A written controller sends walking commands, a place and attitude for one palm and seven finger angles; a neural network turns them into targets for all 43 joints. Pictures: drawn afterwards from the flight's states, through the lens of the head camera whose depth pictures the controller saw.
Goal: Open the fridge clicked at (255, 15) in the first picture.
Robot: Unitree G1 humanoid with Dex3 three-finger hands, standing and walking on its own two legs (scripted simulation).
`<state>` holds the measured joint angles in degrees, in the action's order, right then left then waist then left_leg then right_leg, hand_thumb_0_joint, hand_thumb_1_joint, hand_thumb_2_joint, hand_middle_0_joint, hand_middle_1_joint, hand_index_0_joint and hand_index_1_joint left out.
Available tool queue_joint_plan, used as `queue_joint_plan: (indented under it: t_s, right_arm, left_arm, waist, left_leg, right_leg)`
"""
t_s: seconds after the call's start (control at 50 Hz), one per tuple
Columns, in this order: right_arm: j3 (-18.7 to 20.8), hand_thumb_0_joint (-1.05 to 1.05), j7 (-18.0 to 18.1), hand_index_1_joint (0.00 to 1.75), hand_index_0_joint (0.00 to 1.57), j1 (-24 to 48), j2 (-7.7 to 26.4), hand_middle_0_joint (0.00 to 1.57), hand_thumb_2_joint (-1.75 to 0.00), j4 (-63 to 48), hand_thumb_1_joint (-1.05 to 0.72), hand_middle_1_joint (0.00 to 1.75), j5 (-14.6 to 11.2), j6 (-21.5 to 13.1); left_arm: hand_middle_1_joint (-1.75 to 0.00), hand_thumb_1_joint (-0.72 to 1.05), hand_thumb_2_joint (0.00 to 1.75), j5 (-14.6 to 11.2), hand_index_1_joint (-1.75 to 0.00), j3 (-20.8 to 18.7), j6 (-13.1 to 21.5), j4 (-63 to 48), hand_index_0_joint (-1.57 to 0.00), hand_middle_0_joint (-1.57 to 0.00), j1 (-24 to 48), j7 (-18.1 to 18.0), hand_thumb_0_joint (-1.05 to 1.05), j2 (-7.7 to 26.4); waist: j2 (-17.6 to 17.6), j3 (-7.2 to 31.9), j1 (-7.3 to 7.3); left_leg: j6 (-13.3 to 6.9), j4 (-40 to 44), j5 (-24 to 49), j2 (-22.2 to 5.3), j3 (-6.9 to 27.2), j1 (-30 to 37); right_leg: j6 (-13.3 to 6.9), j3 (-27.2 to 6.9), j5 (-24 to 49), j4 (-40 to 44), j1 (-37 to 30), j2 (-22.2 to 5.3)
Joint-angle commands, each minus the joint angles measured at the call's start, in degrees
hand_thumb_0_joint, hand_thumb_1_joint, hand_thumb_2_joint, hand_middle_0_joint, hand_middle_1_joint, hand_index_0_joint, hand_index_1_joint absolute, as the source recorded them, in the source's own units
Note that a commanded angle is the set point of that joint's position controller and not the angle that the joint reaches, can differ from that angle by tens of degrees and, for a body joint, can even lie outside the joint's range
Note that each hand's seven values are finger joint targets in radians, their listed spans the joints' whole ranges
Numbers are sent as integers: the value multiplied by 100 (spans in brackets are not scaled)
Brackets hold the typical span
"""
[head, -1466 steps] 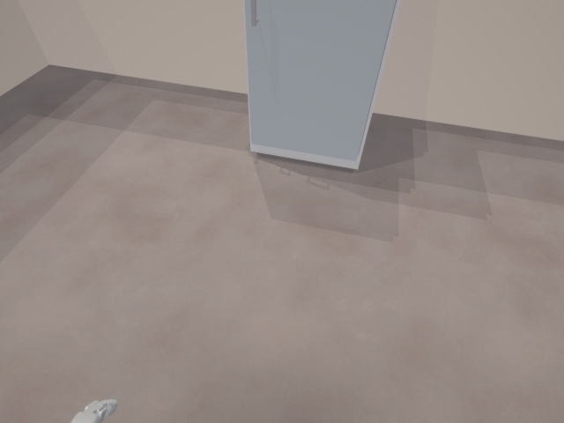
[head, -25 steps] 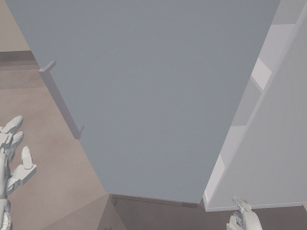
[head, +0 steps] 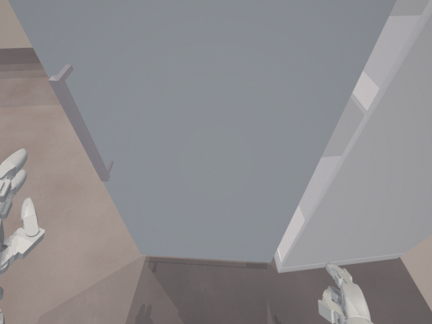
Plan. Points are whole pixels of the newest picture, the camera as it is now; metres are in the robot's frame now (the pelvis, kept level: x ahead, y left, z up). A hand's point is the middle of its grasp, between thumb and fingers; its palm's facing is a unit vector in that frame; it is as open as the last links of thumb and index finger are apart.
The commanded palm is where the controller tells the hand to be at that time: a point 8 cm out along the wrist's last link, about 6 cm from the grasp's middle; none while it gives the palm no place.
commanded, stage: step back with the hand held close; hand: left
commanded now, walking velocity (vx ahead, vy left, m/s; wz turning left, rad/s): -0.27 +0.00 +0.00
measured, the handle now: (89, 131) +0.46 +0.31 +0.09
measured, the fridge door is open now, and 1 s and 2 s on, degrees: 80 80 80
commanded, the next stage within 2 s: stop stepping back and stand still in 0.60 s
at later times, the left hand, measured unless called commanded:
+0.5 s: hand out of the picture +0.05 +0.30 +0.16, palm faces +0.51 -0.74 -0.43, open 7.4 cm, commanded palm +0.00 +0.33 +0.17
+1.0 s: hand out of the picture -0.03 +0.29 +0.17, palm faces +0.43 -0.84 -0.32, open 7.4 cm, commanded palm -0.10 +0.33 +0.17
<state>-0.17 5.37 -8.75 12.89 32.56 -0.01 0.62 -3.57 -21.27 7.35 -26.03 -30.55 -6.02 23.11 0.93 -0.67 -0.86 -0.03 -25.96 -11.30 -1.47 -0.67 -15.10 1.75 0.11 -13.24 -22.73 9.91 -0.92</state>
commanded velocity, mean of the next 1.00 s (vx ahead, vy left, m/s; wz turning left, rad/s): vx -0.13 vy -0.04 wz -0.05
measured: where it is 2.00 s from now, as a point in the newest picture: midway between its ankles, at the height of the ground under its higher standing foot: outside the picture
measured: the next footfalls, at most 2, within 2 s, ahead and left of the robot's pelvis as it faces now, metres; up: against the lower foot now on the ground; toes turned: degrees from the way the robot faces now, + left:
left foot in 0.78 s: -0.08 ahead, +0.11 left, +0.02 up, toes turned +0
right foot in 1.14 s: -0.30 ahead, -0.06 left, +0.00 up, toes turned -8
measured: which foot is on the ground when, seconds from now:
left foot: down 0.00-0.66, up 0.68-0.76, down 0.78-1.00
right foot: down 0.00-0.80, up 0.82-1.00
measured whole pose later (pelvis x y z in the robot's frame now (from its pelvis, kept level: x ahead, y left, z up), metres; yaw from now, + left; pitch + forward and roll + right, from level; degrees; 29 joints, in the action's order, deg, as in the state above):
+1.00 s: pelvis -0.23 +0.02 +0.01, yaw +1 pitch +0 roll -4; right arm -1.1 1.8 -18.3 7.6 37.6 -0.2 -8.5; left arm -1.9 -23.1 9.6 -28.7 -28.9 -9.4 23.3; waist -3.0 2.7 3.0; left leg 1.1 -20.2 -12.2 -2.1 1.4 -19.2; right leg 0.9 1.9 -25.1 -56.4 23.2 5.3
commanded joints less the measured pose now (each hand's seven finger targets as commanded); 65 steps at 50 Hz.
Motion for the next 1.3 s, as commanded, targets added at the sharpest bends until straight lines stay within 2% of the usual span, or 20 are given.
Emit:
queue_joint_plan:
  t_s: [0.0, 0.22, 0.28, 0.4, 0.5, 0.56, 0.66, 0.7, 0.74, 0.78, 0.8, 0.86, 0.94, 1.02, 1.06, 1.1, 1.12, 1.16, 1.2, 1.28]
  right_arm:
    - [229, 0, 78, 30, 20, 496, 614, 20, -90, -1054, -90, 30, -29, -203]
    - [292, 0, 79, 30, 20, 396, 884, 20, -90, -1047, -90, 30, -60, -635]
    - [303, 0, 38, 30, 20, 344, 825, 20, -90, -1017, -90, 30, -36, -792]
    - [300, 0, 16, 30, 20, 212, 685, 20, -90, -735, -90, 30, -1, -1078]
    - [334, 0, 105, 30, 20, 286, 762, 20, -90, -676, -90, 30, 30, -1169]
    - [365, 0, 88, 30, 20, 233, 672, 20, -90, -597, -90, 30, 69, -1185]
    - [429, 0, -58, 30, 20, 20, 509, 20, -90, -414, -90, 30, 79, -939]
    - [353, 0, -97, 30, 20, -51, 486, 20, -90, -443, -90, 30, 44, -844]
    - [240, 0, 0, 30, 20, -81, 631, 20, -90, -441, -90, 30, -15, -869]
    - [274, 0, 131, 30, 20, -110, 961, 20, -90, -564, -90, 30, -38, -1150]
    - [326, 0, 104, 30, 20, -262, 671, 20, -90, -560, -90, 30, 21, -1266]
    - [453, 0, -183, 30, 20, 7, 743, 20, -90, -588, -90, 30, -144, -1300]
    - [263, 0, -346, 30, 20, 151, 414, 20, -90, -552, -90, 30, -35, -1313]
    - [214, 0, -189, 30, 20, -58, 453, 20, -90, -386, -90, 30, 192, -1133]
    - [288, 0, -164, 30, 20, -241, 478, 20, -90, -243, -90, 30, 149, -992]
    - [339, 0, -99, 30, 20, -85, 573, 20, -90, -177, -90, 30, 85, -807]
    - [271, 0, -92, 30, 20, -21, 626, 20, -90, -198, -90, 30, 108, -806]
    - [416, 0, -164, 30, 20, -49, 644, 20, -90, -281, -90, 30, -110, -877]
    - [397, 0, -116, 30, 20, 97, 690, 20, -90, -223, -90, 30, -85, -790]
    - [205, 0, 29, 30, 20, 302, 541, 20, -90, -170, -90, 30, 26, -905]
  left_arm:
    - [-30, 90, 90, -77, -30, -1073, 448, -1423, -20, -20, -5, -235, 0, 1273]
    - [-30, 90, 90, 235, -30, -1022, 821, -1156, -20, -20, 377, -244, 0, 969]
    - [-30, 90, 90, 255, -30, -1079, 952, -1427, -20, -20, 376, -213, 0, 1041]
    - [-30, 90, 90, 55, -30, -1012, 1169, -1934, -20, -20, 528, -266, 0, 1180]
    - [-30, 90, 90, 179, -30, -935, 1198, -1212, -20, -20, 848, -255, 0, 925]
    - [-30, 90, 90, 155, -30, -1058, 1266, -1123, -20, -20, 1060, -287, 0, 1184]
    - [-30, 90, 90, 117, -30, -927, 1246, -1129, -20, -20, 586, -338, 0, 1314]
    - [-30, 90, 90, 152, -30, -771, 1146, -1166, -20, -20, 765, -348, 0, 1181]
    - [-30, 90, 90, 106, -30, -624, 1023, -894, -20, -20, 1323, -336, 0, 1057]
    - [-30, 90, 90, 192, -30, -770, 1060, -1176, -20, -20, 2095, -446, 0, 1087]
    - [-30, 90, 90, 294, -30, -852, 1027, -930, -20, -20, 2288, -488, 0, 1181]
    - [-30, 90, 90, 268, -30, -786, 872, -1100, -20, -20, 1204, -340, 0, 1070]
    - [-30, 90, 90, 136, -30, -647, 663, -2352, -20, -20, -59, -389, 0, 1045]
    - [-30, 90, 90, 119, -30, -937, 525, -2320, -20, -20, -321, -516, 0, 1370]
    - [-30, 90, 90, 126, -30, -1117, 429, -1795, -20, -20, -286, -472, 0, 1503]
    - [-30, 90, 90, 54, -30, -1298, 512, -1549, -20, -20, 466, -454, 0, 1692]
    - [-30, 90, 90, 1, -30, -1517, 580, -1402, -20, -20, 839, -478, 0, 1847]
    - [-30, 90, 90, 12, -30, -1234, 700, -770, -20, -20, 1079, -354, 0, 1462]
    - [-30, 90, 90, 4, -30, -809, 609, -55, -20, -20, 613, -246, 0, 907]
    - [-30, 90, 90, 193, -30, -247, 762, -383, -20, -20, 1729, -319, 0, 790]
  waist:
    - [262, 1246, -32]
    - [1233, 437, -77]
    - [861, 509, -48]
    - [259, 1313, 85]
    - [904, 368, 40]
    - [766, 427, 19]
    - [-982, 620, 101]
    - [-1419, 344, 170]
    - [-531, -83, 298]
    - [2219, -216, 264]
    - [1595, -399, 242]
    - [1099, 780, 48]
    - [1425, 812, 12]
    - [1763, 1086, 76]
    - [499, 1217, 121]
    - [-1059, 509, 150]
    - [-797, 259, 176]
    - [-1317, 100, 201]
    - [-735, -884, 203]
    - [-421, -843, 114]
  left_leg:
    - [-214, 181, 2219, -116, 55, 614]
    - [-777, 1652, -3289, -898, 1195, -3123]
    - [-734, 1189, -3049, -755, 1161, -2846]
    - [-214, 81, -518, -300, 468, 148]
    - [-318, 984, -3120, -648, 926, -1497]
    - [-208, 834, -2519, -585, 912, -1126]
    - [208, -2774, -910, 325, -116, 1157]
    - [109, -2881, -1224, 96, 204, 1043]
    - [-12, -836, -1781, -110, 492, 582]
    - [-680, 2366, -4157, -1662, 3046, -1575]
    - [-910, 2290, -3578, -1691, 3191, -1870]
    - [-347, 2067, -3927, -1249, 2105, -657]
    - [381, 2231, -2729, -743, 1334, 154]
    - [403, 1734, -1731, -470, 492, -336]
    - [267, -27, -1148, 73, -257, -559]
    - [52, -3330, -1181, 198, -102, -1444]
    - [97, -4439, -1076, 187, 127, -2263]
    - [99, -5125, -948, -71, 435, -2874]
    - [31, -4119, -479, -545, 607, -2749]
    - [-126, -1898, -871, -425, -399, -1026]
  right_leg:
    - [-13, 106, 2341, -15, -315, -30]
    - [76, 50, 389, -1574, -1860, 471]
    - [0, -130, 283, -1291, -1446, 445]
    - [-174, -494, 620, -305, 617, 146]
    - [-194, -464, -1547, -501, 358, 491]
    - [-347, -595, -1143, -369, 692, 418]
    - [-1023, -2040, -2712, 1666, 3612, -1175]
    - [-908, -1573, -2762, 1361, 3869, -1250]
    - [-340, -796, -2873, 253, 3490, -507]
    - [55, -20, -1584, -3454, 1796, 630]
    - [5, -485, -1429, -4359, 1691, 583]
    - [32, -124, -1141, -4561, 1592, 699]
    - [-111, 530, -1244, -3032, 1365, 735]
    - [-430, 1003, -1560, 24, -939, 816]
    - [-707, 409, -695, 671, -1240, -20]
    - [-1404, -1235, -735, 1243, 163, -1765]
    - [-1676, -1609, -837, 1310, 303, -2157]
    - [-1516, -1434, -1086, 1271, 191, -1838]
    - [-1434, -1454, -1255, 1224, 808, -1743]
    - [-1150, -431, -2062, 960, 1347, -1280]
